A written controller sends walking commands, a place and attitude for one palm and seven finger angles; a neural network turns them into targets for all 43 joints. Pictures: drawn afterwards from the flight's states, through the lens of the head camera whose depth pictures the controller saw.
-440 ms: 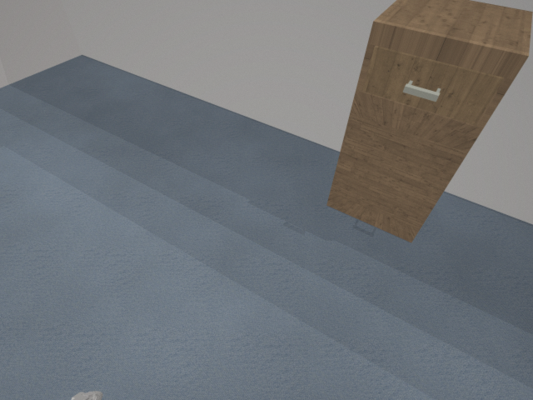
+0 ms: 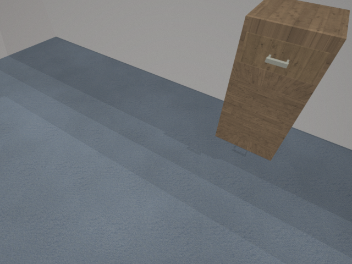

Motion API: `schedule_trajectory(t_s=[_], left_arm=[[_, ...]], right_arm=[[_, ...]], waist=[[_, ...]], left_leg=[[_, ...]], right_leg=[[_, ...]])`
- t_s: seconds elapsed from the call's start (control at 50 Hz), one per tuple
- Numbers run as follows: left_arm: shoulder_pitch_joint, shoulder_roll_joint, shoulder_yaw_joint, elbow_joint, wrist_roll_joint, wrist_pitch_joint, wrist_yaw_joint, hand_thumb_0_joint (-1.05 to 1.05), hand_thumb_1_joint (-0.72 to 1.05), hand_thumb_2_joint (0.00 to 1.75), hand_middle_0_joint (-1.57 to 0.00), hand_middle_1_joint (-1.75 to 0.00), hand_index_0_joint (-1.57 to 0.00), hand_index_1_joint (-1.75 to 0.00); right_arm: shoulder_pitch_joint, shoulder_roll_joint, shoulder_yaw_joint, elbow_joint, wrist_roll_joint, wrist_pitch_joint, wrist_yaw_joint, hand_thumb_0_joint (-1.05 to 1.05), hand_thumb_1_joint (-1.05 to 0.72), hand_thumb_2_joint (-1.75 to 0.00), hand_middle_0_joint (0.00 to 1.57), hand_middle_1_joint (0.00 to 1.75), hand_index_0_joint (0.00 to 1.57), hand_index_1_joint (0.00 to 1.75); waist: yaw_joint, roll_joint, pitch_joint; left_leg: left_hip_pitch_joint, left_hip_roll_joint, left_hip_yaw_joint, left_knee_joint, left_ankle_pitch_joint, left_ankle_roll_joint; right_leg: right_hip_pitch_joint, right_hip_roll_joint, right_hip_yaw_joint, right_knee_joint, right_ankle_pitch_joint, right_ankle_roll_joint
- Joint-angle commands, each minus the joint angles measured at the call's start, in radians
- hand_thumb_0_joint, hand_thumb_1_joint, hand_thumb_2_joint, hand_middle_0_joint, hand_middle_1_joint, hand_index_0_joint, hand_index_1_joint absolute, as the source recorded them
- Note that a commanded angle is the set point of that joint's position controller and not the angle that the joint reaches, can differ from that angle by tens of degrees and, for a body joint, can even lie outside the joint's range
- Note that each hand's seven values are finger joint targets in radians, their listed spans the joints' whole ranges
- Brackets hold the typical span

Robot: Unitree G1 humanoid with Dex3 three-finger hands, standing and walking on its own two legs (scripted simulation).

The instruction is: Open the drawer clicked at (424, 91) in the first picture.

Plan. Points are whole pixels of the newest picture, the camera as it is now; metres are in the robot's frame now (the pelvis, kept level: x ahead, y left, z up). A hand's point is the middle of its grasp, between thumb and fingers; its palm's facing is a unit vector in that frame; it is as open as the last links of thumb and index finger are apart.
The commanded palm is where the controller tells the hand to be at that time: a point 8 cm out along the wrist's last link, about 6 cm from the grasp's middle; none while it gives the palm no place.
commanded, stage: stand and wait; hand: left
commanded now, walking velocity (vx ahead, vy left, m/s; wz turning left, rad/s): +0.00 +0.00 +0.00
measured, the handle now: (277, 60) +1.05 -0.45 -0.04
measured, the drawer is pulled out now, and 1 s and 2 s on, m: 0.00 0.00 0.00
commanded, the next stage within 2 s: look at it before walking up in 0.38 s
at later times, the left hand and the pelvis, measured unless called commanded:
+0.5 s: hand out of the picture +0.07 +0.24 -0.15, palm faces -0.02 -0.94 -0.33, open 7.4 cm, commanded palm none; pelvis -0.01 -0.01 +0.00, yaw +0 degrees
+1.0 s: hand out of the picture +0.07 +0.23 -0.15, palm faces -0.02 -0.94 -0.33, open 7.4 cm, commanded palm none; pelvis +0.00 -0.02 +0.00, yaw +0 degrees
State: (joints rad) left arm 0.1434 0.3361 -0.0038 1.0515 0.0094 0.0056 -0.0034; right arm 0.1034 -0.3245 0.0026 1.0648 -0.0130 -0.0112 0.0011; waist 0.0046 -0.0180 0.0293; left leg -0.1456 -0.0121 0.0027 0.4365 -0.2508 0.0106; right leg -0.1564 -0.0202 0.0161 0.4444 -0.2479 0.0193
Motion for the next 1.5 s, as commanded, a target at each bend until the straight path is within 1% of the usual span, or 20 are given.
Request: schedule_trajectory(t_s=[0.0,0.32,0.68,1.04,1.08,1.12,1.16,1.18,1.24,1.28,1.3,1.32,1.34,1.36,1.38,1.4,1.42,1.44,1.46,1.48], left_arm=[[-0.059,0.206,0.041,-0.065,0.001,-0.027,0.017,0.0,0.9,0.9,-0.2,-0.3,-0.2,-0.3],[-0.057,0.215,0.038,-0.032,0.001,-0.03,0.015,0.0,0.9,0.9,-0.2,-0.3,-0.2,-0.3],[-0.059,0.213,0.039,-0.031,0.001,-0.033,0.015,0.0,0.9,0.9,-0.2,-0.3,-0.2,-0.3],[-0.051,0.217,0.04,-0.027,0.001,-0.036,0.016,0.0,0.9,0.9,-0.2,-0.3,-0.2,-0.3],[-0.057,0.217,0.04,-0.026,0.001,-0.035,0.016,0.0,0.9,0.9,-0.2,-0.3,-0.2,-0.3],[-0.056,0.207,0.042,-0.034,0.002,-0.027,0.015,0.0,0.9,0.9,-0.2,-0.3,-0.2,-0.3],[-0.012,0.125,0.033,-0.036,0.001,-0.002,0.019,0.0,0.9,0.9,-0.2,-0.3,-0.2,-0.3],[0.002,0.105,0.031,-0.046,0.002,0.009,0.02,0.0,0.9,0.9,-0.2,-0.3,-0.2,-0.3],[0.027,0.099,0.045,-0.09,0.006,0.026,0.015,0.0,0.9,0.9,-0.2,-0.3,-0.2,-0.3],[0.035,0.086,0.052,-0.12,0.008,0.033,0.009,0.0,0.9,0.9,-0.2,-0.3,-0.2,-0.3],[0.045,0.073,0.056,-0.13,0.008,0.036,0.006,0.0,0.9,0.9,-0.2,-0.3,-0.2,-0.3],[0.058,0.059,0.059,-0.141,0.008,0.039,0.003,0.0,0.9,0.9,-0.2,-0.3,-0.2,-0.3],[0.057,0.048,0.063,-0.154,0.009,0.042,0.002,0.0,0.9,0.9,-0.2,-0.3,-0.2,-0.3],[0.071,0.038,0.07,-0.166,0.008,0.045,-0.001,0.0,0.9,0.9,-0.2,-0.3,-0.2,-0.3],[0.107,0.028,0.075,-0.164,0.008,0.043,-0.004,0.0,0.9,0.9,-0.2,-0.3,-0.2,-0.3],[0.163,0.025,0.08,-0.156,0.01,0.036,-0.007,0.0,0.9,0.9,-0.2,-0.3,-0.2,-0.3],[0.217,0.06,0.09,-0.145,0.016,0.022,-0.006,0.0,0.9,0.9,-0.2,-0.3,-0.2,-0.3],[0.233,0.178,0.111,-0.151,0.028,0.005,0.008,0.0,0.9,0.9,-0.2,-0.3,-0.2,-0.3],[0.264,0.166,0.111,-0.155,0.007,0.007,0.016,0.0,0.9,0.9,-0.2,-0.3,-0.2,-0.3],[0.214,0.145,0.11,-0.167,0.009,0.011,0.017,0.0,0.9,0.9,-0.2,-0.3,-0.2,-0.3]], right_arm=[[-0.067,-0.217,-0.047,-0.065,0.002,-0.023,-0.015,0.0,-0.9,-0.9,0.2,0.3,0.2,0.3],[-0.044,-0.226,-0.041,-0.021,0.004,-0.02,-0.01,0.0,-0.9,-0.9,0.2,0.3,0.2,0.3],[-0.048,-0.222,-0.038,-0.018,0.004,-0.023,-0.012,0.0,-0.9,-0.9,0.2,0.3,0.2,0.3],[-0.049,-0.224,-0.037,-0.016,0.006,-0.021,-0.014,0.0,-0.9,-0.9,0.2,0.3,0.2,0.3],[-0.049,-0.223,-0.038,-0.014,0.005,-0.021,-0.014,0.0,-0.9,-0.9,0.2,0.3,0.2,0.3],[-0.04,-0.215,-0.041,-0.017,0.003,-0.02,-0.018,0.0,-0.9,-0.9,0.2,0.3,0.2,0.3],[0.012,-0.126,-0.029,-0.02,0.002,-0.006,-0.023,0.0,-0.9,-0.9,0.2,0.3,0.2,0.3],[0.033,-0.105,-0.029,-0.027,0.002,0.003,-0.025,0.0,-0.9,-0.9,0.2,0.3,0.2,0.3],[0.05,-0.126,-0.05,-0.071,0.001,0.017,-0.033,0.0,-0.9,-0.9,0.2,0.3,0.2,0.3],[0.045,-0.137,-0.065,-0.103,-0.001,0.02,-0.036,0.0,-0.9,-0.9,0.2,0.3,0.2,0.3],[0.038,-0.141,-0.073,-0.117,-0.002,0.02,-0.036,0.0,-0.9,-0.9,0.2,0.3,0.2,0.3],[0.031,-0.143,-0.079,-0.13,-0.003,0.018,-0.034,0.0,-0.9,-0.9,0.2,0.3,0.2,0.3],[0.032,-0.141,-0.082,-0.141,-0.003,0.016,-0.033,0.0,-0.9,-0.9,0.2,0.3,0.2,0.3],[0.017,-0.135,-0.086,-0.157,-0.007,0.015,-0.033,0.0,-0.9,-0.9,0.2,0.3,0.2,0.3],[-0.01,-0.135,-0.089,-0.169,-0.01,0.016,-0.033,0.0,-0.9,-0.9,0.2,0.3,0.2,0.3],[-0.025,-0.13,-0.092,-0.176,-0.01,0.019,-0.032,0.0,-0.9,-0.9,0.2,0.3,0.2,0.3],[-0.019,-0.108,-0.092,-0.186,-0.005,0.027,-0.029,0.0,-0.9,-0.9,0.2,0.3,0.2,0.3],[0.028,-0.02,-0.075,-0.214,0.003,0.031,-0.019,0.0,-0.9,-0.9,0.2,0.3,0.2,0.3],[-0.024,-0.05,-0.076,-0.228,0.001,0.037,-0.023,0.0,-0.9,-0.9,0.2,0.3,0.2,0.3],[-0.06,-0.041,-0.081,-0.228,0.002,0.039,-0.019,0.0,-0.9,-0.9,0.2,0.3,0.2,0.3]], waist=[[-0.003,0.026,-0.056],[-0.005,0.014,-0.036],[-0.004,0.029,-0.057],[-0.003,0.017,-0.071],[-0.004,0.018,-0.058],[-0.007,0.021,-0.054],[-0.01,0.023,-0.062],[-0.013,0.026,-0.054],[-0.013,0.048,-0.041],[-0.012,0.102,-0.031],[-0.006,0.139,-0.025],[-0.002,0.186,-0.031],[-0.002,0.21,-0.029],[0.008,0.208,-0.016],[0.033,0.193,-0.01],[0.058,0.167,-0.032],[0.077,0.037,-0.037],[0.058,-0.34,-0.053],[0.097,-0.269,-0.044],[0.074,-0.202,0.03]], left_leg=[[-0.005,0.12,-0.1,-0.095,0.179,0.029],[-0.008,0.121,-0.108,-0.126,0.107,0.021],[0.015,0.126,-0.103,-0.12,0.169,0.016],[0.042,0.131,-0.098,-0.12,0.207,0.014],[0.035,0.131,-0.096,-0.127,0.197,0.012],[0.055,0.138,-0.076,-0.107,0.216,0.009],[0.058,0.145,-0.038,-0.065,0.232,-0.004],[0.048,0.15,-0.026,-0.05,0.226,-0.008],[0.04,0.188,-0.03,-0.029,0.207,0.012],[0.022,0.238,-0.057,-0.044,0.196,0.043],[0.001,0.277,-0.075,-0.055,0.207,0.069],[-0.002,0.325,-0.093,-0.069,0.261,0.106],[-0.028,0.362,-0.107,-0.074,0.31,0.14],[-0.065,0.377,-0.091,-0.062,0.339,0.152],[-0.091,0.365,-0.047,-0.01,0.354,0.132],[-0.108,0.329,0.008,0.09,0.336,0.09],[-0.181,0.24,0.092,0.286,0.191,0.016],[-0.431,0.071,0.167,0.556,-0.277,-0.068],[-0.418,0.061,0.009,0.658,-0.335,-0.058],[-0.45,0.078,-0.034,0.724,-0.28,-0.053]], right_leg=[[0.009,-0.094,0.078,-0.071,0.168,-0.046],[-0.009,-0.098,0.099,-0.117,0.084,-0.049],[0.006,-0.099,0.097,-0.115,0.158,-0.05],[0.026,-0.101,0.097,-0.123,0.212,-0.052],[0.022,-0.101,0.096,-0.125,0.203,-0.051],[-0.002,-0.093,0.111,-0.107,0.248,-0.054],[-0.032,-0.086,0.116,-0.056,0.295,-0.044],[-0.052,-0.078,0.12,-0.031,0.301,-0.041],[-0.131,-0.04,0.114,0.063,0.28,-0.038],[-0.182,-0.005,0.084,0.162,0.209,-0.027],[-0.199,0.011,0.061,0.238,0.114,-0.021],[-0.223,0.027,0.028,0.329,-0.071,-0.013],[-0.219,0.022,0.002,0.399,-0.201,-0.007],[-0.199,0.003,-0.002,0.415,-0.248,-0.008],[-0.157,-0.012,-0.011,0.361,-0.217,-0.011],[-0.088,-0.014,-0.024,0.244,-0.122,-0.012],[-0.009,-0.046,0.031,0.06,0.104,-0.024],[0.083,-0.302,0.471,-0.121,0.239,-0.123],[-0.02,-0.334,0.559,-0.227,0.102,-0.196],[-0.097,-0.3,0.591,-0.273,-0.175,-0.212]])
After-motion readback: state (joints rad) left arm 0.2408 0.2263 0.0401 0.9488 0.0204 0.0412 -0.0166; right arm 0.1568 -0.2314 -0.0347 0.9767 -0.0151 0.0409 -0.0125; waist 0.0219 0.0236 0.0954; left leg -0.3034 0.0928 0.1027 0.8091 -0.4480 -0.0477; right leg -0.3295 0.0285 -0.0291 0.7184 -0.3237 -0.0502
